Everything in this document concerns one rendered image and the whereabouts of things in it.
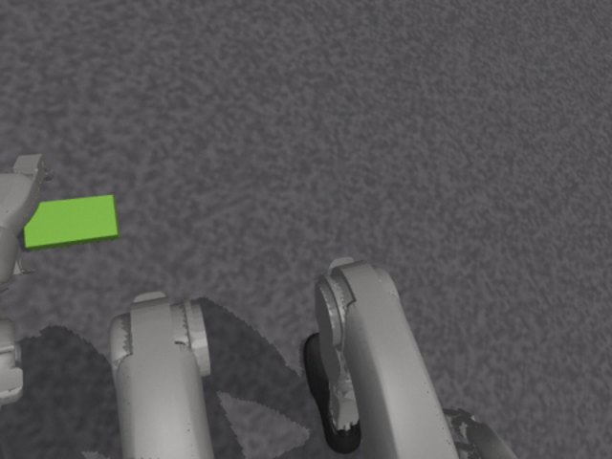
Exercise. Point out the right robot foot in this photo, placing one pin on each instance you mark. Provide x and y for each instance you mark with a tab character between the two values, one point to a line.
340	441

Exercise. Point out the small box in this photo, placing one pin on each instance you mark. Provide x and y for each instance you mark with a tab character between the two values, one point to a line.
72	222

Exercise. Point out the left robot hand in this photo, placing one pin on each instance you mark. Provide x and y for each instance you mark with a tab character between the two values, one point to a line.
20	197

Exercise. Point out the left robot arm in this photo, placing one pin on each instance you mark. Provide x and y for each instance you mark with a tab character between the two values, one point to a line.
11	373

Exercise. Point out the right robot hand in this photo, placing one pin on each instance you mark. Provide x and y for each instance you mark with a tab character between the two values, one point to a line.
485	443

